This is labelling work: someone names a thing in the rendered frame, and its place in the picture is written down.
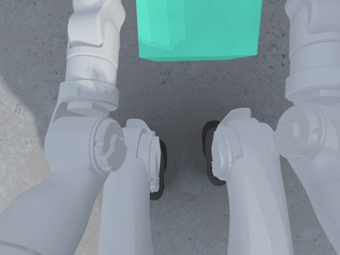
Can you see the robot left forearm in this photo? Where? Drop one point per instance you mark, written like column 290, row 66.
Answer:
column 93, row 47

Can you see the robot right forearm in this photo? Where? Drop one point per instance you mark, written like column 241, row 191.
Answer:
column 314, row 52

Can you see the right robot thigh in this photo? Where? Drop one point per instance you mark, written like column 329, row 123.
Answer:
column 258, row 215

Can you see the carton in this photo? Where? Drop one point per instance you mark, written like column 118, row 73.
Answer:
column 197, row 30

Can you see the right robot upper arm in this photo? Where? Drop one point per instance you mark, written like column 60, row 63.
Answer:
column 308, row 135

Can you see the left robot upper arm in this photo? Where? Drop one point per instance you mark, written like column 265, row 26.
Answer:
column 51, row 217

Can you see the robot right foot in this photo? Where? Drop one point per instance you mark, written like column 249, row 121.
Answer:
column 207, row 139

